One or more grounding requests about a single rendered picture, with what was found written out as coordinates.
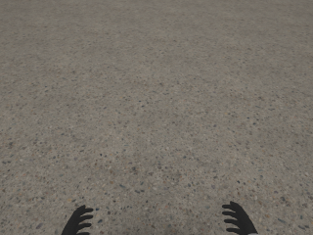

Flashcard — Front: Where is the robot left hand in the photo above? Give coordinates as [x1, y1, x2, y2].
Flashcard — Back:
[61, 205, 94, 235]

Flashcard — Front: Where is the robot right hand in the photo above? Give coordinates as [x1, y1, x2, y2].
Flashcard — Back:
[222, 201, 258, 235]

